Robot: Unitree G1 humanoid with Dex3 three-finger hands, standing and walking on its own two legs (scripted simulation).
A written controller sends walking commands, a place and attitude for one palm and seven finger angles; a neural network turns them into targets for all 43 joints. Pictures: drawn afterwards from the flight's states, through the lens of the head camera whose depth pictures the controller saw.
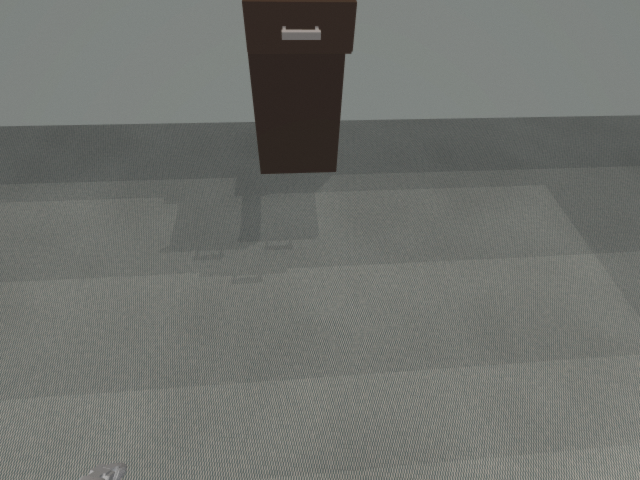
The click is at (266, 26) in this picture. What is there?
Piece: drawer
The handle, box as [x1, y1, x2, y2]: [281, 26, 320, 39]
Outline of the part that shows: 282,26 282,39 320,39 320,30 317,26 315,26 314,30 286,30 285,26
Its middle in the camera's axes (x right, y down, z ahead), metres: -0.06 -0.61 +1.14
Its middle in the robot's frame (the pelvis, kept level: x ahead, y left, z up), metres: +1.27 +0.12 +0.02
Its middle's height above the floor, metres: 0.79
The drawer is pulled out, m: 0.30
